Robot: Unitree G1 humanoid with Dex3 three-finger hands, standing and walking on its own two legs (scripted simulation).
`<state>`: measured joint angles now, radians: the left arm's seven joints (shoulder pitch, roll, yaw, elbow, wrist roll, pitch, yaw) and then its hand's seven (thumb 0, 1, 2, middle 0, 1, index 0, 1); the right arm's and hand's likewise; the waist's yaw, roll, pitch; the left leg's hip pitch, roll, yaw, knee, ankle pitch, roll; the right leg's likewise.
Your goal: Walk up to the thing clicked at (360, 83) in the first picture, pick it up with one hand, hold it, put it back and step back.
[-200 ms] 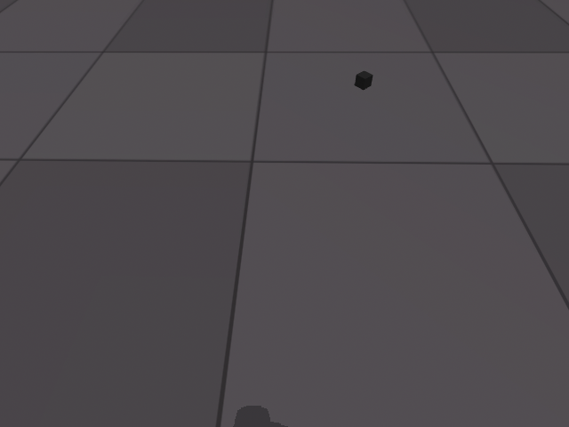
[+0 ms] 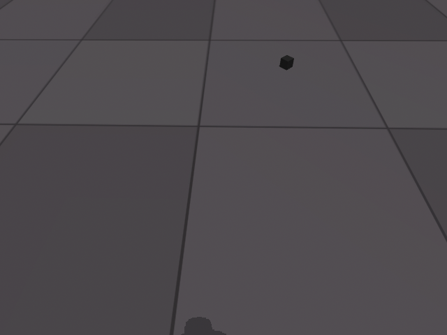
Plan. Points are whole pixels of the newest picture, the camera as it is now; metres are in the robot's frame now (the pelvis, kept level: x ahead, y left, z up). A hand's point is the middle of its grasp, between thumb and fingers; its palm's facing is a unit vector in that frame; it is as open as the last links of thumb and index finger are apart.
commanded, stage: stand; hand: left
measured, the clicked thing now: (286, 62) +2.28 -0.54 -0.74
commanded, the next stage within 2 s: walk up in 0.92 s
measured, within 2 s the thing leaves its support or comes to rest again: neither
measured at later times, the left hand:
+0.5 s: hand out of the picture +0.08 +0.25 -0.16, palm faces -0.02 -0.94 -0.34, open 7.4 cm
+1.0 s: hand out of the picture +0.09 +0.25 -0.15, palm faces -0.07 -0.94 -0.32, open 7.4 cm
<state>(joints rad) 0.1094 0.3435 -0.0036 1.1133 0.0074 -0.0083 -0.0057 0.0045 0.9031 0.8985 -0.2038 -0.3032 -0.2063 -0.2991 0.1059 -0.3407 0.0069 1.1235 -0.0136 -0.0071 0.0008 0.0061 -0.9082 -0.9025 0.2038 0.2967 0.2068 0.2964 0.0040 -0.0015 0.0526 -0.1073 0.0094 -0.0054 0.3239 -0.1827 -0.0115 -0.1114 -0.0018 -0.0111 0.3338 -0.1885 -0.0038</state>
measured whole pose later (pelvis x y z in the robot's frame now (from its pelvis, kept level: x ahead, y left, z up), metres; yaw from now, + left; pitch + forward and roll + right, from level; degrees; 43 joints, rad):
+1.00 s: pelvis +0.01 +0.00 +0.00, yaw -4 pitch +0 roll +1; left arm 0.18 0.36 0.05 1.06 0.03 0.01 -0.07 0.00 0.90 0.90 -0.20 -0.30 -0.21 -0.30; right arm 0.13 -0.36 -0.04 1.03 -0.03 -0.04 0.05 0.01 -0.91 -0.90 0.21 0.30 0.21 0.30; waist 0.02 -0.01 0.02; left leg -0.13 0.01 0.08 0.41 -0.35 0.03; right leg -0.21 0.00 0.05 0.50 -0.33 -0.02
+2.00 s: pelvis +0.52 -0.17 -0.01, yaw -36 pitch -1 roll +1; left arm 0.17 0.46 0.05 0.93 -0.01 -0.06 -0.05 0.01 0.90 0.90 -0.20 -0.30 -0.20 -0.30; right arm 0.32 -0.43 -0.10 0.87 -0.04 -0.05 0.09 0.01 -0.91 -0.90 0.20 0.30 0.21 0.30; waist -0.09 -0.01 0.05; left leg -0.09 0.01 0.21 0.39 -0.28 0.04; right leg -0.56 -0.08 -0.03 0.83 -0.24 -0.02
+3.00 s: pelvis +1.03 -0.35 -0.03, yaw -47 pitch -2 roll -1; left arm 0.23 0.41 0.05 0.89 -0.01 -0.10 0.04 0.00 0.90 0.90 -0.21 -0.30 -0.21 -0.30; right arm 0.31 -0.43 -0.08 0.86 -0.06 0.05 0.09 0.01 -0.91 -0.90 0.20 0.30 0.21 0.30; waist -0.03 0.12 0.07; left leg -0.33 0.00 0.02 1.09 -0.48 0.02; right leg -0.39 -0.02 -0.13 0.68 -0.25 -0.05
